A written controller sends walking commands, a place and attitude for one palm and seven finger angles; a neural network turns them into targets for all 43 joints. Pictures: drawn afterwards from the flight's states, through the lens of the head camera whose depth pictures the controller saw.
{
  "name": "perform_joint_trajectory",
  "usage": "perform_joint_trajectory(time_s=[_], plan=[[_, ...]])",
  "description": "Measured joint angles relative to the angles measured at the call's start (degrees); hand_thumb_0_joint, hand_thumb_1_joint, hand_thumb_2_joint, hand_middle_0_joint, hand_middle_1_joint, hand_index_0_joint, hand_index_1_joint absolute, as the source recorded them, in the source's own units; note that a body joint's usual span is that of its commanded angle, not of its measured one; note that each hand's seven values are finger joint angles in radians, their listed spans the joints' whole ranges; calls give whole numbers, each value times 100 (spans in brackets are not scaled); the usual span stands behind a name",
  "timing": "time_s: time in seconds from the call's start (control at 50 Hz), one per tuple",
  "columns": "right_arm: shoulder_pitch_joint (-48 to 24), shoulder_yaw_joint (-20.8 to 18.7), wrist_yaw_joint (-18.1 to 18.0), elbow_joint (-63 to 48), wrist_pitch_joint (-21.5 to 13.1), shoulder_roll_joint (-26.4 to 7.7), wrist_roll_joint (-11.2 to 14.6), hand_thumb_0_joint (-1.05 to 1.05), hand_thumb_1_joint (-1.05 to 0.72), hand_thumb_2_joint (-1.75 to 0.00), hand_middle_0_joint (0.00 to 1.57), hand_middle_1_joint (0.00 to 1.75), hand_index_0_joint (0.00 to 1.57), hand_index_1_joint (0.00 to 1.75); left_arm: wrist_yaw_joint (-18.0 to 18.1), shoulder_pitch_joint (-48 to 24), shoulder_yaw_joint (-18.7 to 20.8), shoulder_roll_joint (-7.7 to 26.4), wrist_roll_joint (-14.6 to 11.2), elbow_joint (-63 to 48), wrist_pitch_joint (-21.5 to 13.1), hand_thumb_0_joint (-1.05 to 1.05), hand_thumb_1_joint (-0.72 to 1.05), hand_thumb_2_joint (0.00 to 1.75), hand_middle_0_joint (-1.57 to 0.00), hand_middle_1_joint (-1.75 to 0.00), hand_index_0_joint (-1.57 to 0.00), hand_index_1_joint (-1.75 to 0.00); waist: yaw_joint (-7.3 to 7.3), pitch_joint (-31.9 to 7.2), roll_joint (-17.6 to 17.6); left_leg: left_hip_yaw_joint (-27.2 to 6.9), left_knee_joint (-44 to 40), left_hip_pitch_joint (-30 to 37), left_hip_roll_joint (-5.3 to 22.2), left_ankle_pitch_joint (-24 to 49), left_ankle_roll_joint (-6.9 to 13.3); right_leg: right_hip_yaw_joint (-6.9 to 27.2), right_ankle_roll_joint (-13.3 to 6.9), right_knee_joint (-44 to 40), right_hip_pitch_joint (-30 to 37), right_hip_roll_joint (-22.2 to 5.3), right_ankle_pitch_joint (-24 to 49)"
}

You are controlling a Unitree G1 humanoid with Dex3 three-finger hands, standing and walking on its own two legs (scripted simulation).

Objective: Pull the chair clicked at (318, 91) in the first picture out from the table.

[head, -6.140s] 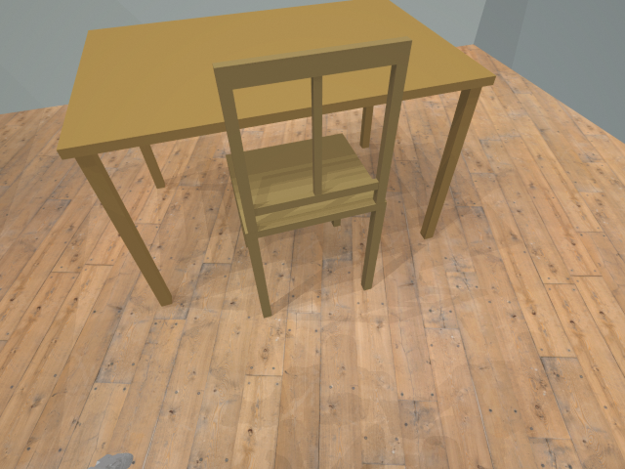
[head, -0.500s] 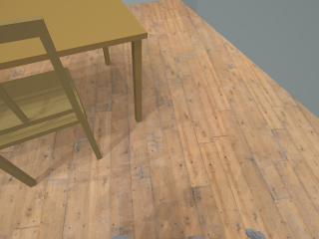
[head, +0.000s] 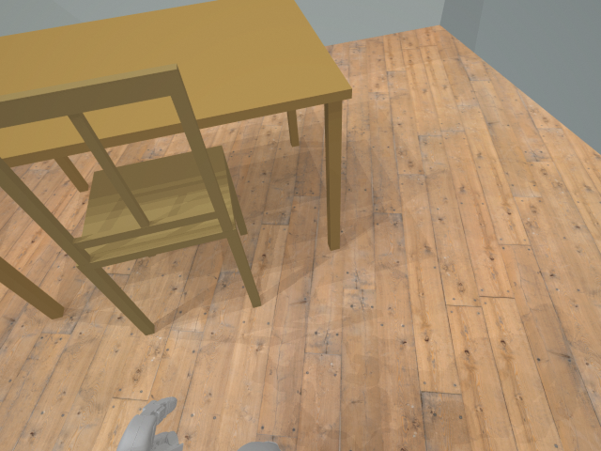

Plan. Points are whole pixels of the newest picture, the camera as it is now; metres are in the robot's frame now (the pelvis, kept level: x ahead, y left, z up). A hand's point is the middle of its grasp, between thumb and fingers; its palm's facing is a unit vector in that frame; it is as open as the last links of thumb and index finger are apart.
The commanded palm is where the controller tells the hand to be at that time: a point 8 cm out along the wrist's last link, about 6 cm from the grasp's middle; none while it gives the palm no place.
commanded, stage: turn to face it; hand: left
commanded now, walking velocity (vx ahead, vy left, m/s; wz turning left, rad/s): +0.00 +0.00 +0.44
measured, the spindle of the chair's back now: (115, 177) +0.67 +0.43 -0.05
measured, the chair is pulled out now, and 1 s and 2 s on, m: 0.00 0.00 0.00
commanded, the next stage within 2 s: take the last steps up to it in 0.28 s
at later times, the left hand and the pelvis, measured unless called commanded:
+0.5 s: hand out of the picture -0.08 +0.25 -0.18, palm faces +0.27 -0.93 -0.23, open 7.4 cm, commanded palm none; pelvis -0.03 +0.04 +0.00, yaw +11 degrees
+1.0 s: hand out of the picture +0.15 +0.24 -0.15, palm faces +0.21 -0.96 -0.21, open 7.4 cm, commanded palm none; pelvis +0.08 +0.04 +0.00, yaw +14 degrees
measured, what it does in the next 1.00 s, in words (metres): steps on the spot: left foot, then right foot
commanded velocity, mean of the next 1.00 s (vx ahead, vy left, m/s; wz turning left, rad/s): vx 0.19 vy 0.00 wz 0.14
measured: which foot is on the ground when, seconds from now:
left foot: up 0.00-0.38, down 0.40-1.00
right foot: down 0.00-0.40, up 0.42-0.98, down 1.00-1.00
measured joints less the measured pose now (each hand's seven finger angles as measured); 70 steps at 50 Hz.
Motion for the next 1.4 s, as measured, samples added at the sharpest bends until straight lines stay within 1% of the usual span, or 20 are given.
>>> perform_joint_trajectory(time_s=[0.06, 0.1, 0.14, 0.24, 0.32, 0.38, 0.4, 0.44, 0.48, 0.56, 0.66, 0.82, 0.96, 1.0, 1.06, 1.1, 1.14, 1.26, 1.32, 1.4], plan=[[-7, -49, 64, 37, 57, -98, -37, 1, -91, -90, 20, 30, 20, 30, 5, 196, -15, -73, 5, 47, 23, 1, 91, 90, -20, -30, -20, -30, 24, -27, -14, 304, 1285, -377, 192, 290, -92, -176, -17, -246, 200, -142, 80], [-22, -61, 98, 41, 70, -129, -45, 1, -91, -90, 20, 30, 20, 30, 6, 314, -12, -84, 15, 104, 22, 1, 91, 90, -20, -30, -21, -30, 34, -31, -54, 386, 1616, -467, 344, 538, -149, -291, -12, -369, 278, -217, 141], [-43, -51, 110, 50, 81, -137, -47, 1, -91, -90, 20, 30, 20, 30, 12, 423, -7, -80, 26, 163, 18, 1, 91, 90, -20, -30, -21, -30, 63, -23, -114, 424, 1576, -433, 475, 631, -201, -406, -13, -448, 325, -287, 178], [-221, 4, 97, 100, 116, -115, -28, 1, -91, -90, 20, 30, 19, 30, 0, 690, 16, -32, 77, 312, -6, 1, 91, 90, -20, -30, -21, -30, 235, 58, -265, 541, 616, -55, 641, 349, -246, -648, 24, -477, 321, -435, 206], [-486, 91, 71, 73, 58, -51, 17, 1, -91, -90, 20, 30, 19, 30, -16, 893, 60, 73, 113, 473, 9, 1, 91, 90, -20, -30, -21, -30, 421, 140, -387, 730, -431, 381, 597, 95, -168, -777, 112, -350, 203, -528, 194], [-628, 172, 53, -4, -69, 23, 39, 1, -91, -90, 20, 30, 19, 30, -13, 1040, 118, 195, 93, 633, 58, 1, 91, 90, -20, -30, -21, -30, 499, 120, -479, 909, -1554, 877, 511, 562, -79, -885, 242, -92, 67, -602, 103], [-638, 200, 54, -43, -136, 36, 34, 1, -91, -90, 20, 30, 19, 30, -11, 1108, 138, 237, 63, 673, 89, 1, 91, 90, -20, -30, -21, -30, 505, 69, -482, 934, -1991, 1064, 515, 816, 69, -922, 297, 102, -30, -618, 17], [-700, 257, 31, -49, -219, 184, 3, 1, -91, -90, 20, 30, 19, 30, 10, 1102, 183, 367, 27, 819, 211, 1, 91, 90, -20, -30, -20, -30, 561, 86, -684, 969, -1912, 1045, 404, 751, 355, -577, 379, 831, -313, -602, -788], [-669, 345, 3, -49, -262, 299, -31, 1, -91, -90, 20, 30, 20, 30, 0, 1128, 204, 419, 49, 940, 294, 1, 91, 90, -20, -30, -20, -30, 600, 18, -736, 976, -2006, 1146, 398, 750, 458, -262, 362, 1693, -615, -437, -1135], [-414, 438, -76, 10, -381, 451, -25, 1, -91, -90, 20, 30, 20, 30, -134, 1123, 183, 384, 88, 1102, 240, 1, 91, 90, -19, -30, -20, -30, 534, -177, -660, 878, -2610, 1493, 352, 1028, 517, 22, 318, 2761, -1031, -287, -505], [65, 421, -151, 201, -552, 534, 22, 0, -93, -90, 21, 30, 20, 30, -194, 1056, 122, 257, 105, 1120, 91, 1, 91, 90, -19, -30, -20, -30, 438, -335, -621, 796, -3275, 1878, 163, 1305, 616, 207, 351, 2830, -1254, -311, 78], [920, 399, -175, 710, -619, 599, -23, 1, -92, -90, 20, 30, 20, 30, -218, 724, 98, 56, 86, 1102, 59, 1, 91, 90, -19, -30, -20, -30, 177, -365, -549, 698, -3716, 2335, 1, 1280, 619, 140, 346, 1766, -1267, -329, 155], [1418, 381, -178, 1116, -603, 590, -77, 1, -91, -90, 20, 30, 20, 30, -251, 276, 98, -132, 46, 941, -70, 1, 91, 90, -19, -30, -20, -30, -83, -212, -310, 668, -3467, 2573, 155, 771, 400, -42, 170, 474, -908, -155, 128], [1542, 389, -171, 1198, -607, 606, -52, 1, -91, -90, 20, 30, 20, 30, -261, 195, 93, -144, 50, 856, -204, 1, 91, 90, -19, -30, -20, -30, -95, -180, -270, 644, -2937, 2459, 231, 377, 304, -101, 54, -105, -558, -59, 381], [1442, 373, -117, 1301, -542, 602, 3, 1, -91, -90, 20, 30, 20, 30, -215, 111, 79, -236, 27, 816, -438, 1, 91, 90, -19, -30, -20, -30, -47, -35, -118, 586, -611, 1546, 404, -140, 408, -310, -204, 123, -427, 82, 384], [1302, 319, -86, 1280, -501, 573, 4, 1, -91, -90, 20, 30, 20, 30, -183, 250, 68, -290, -6, 844, -469, 1, 91, 90, -20, -30, -20, -30, 21, -74, -114, 641, 650, 887, 479, 106, 468, -377, -248, -68, -152, 131, 281], [1091, 267, -68, 1178, -468, 521, -18, 1, -91, -90, 20, 30, 20, 30, -120, 460, 79, -338, -20, 933, -457, 0, 91, 90, -20, -30, -20, -30, 62, -156, -129, 717, 1176, 332, 625, 562, 437, -400, -238, -432, 144, 181, 347], [375, 169, -33, 730, -456, 422, -64, 1, -91, -90, 20, 30, 19, 30, -31, 1020, 115, -244, 1, 1222, -472, -1, 95, 90, -20, -30, -20, -30, 132, -305, -121, 721, 765, -671, 990, 1445, 206, -484, -275, -1341, 795, 321, 516], [63, 153, 3, 595, -450, 385, -65, 1, -91, -90, 20, 30, 19, 30, -53, 1278, 63, -303, 20, 1372, -480, 0, 94, 90, -20, -30, -20, -30, 231, -326, -110, 748, 321, -809, 1048, 1636, 139, -489, -240, -1557, 1009, 346, 478], [-283, 178, 52, 507, -444, 365, -57, 1, -91, -90, 20, 30, 19, 30, -64, 1558, 2, -410, 47, 1531, -488, 0, 93, 90, -20, -30, -20, -30, 418, -297, -126, 863, -479, -655, 1007, 1635, 116, -502, -132, -1638, 1238, 305, 305]])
